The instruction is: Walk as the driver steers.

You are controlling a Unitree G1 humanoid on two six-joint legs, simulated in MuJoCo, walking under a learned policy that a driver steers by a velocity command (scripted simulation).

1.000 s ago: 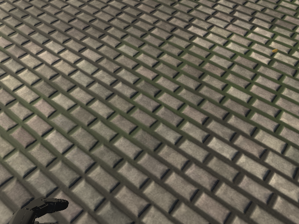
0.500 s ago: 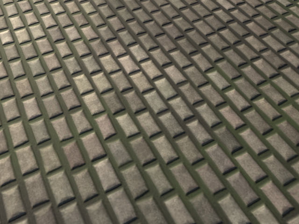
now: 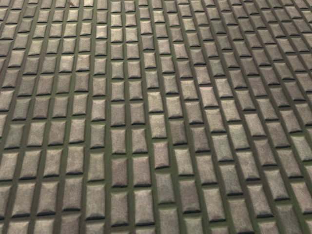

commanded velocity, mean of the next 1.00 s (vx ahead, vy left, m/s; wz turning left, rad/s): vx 0.37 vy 0.00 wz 0.56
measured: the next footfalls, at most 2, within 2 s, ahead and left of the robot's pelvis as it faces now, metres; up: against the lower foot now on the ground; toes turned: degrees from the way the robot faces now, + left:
right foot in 0.10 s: +0.11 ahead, -0.14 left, +0.00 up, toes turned +16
left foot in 0.66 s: +0.25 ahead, +0.20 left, +0.00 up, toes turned +31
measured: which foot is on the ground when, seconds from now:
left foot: down 0.00-0.10, up 0.12-0.64, down 0.66-1.00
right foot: up 0.00-0.08, down 0.10-0.66, up 0.68-1.00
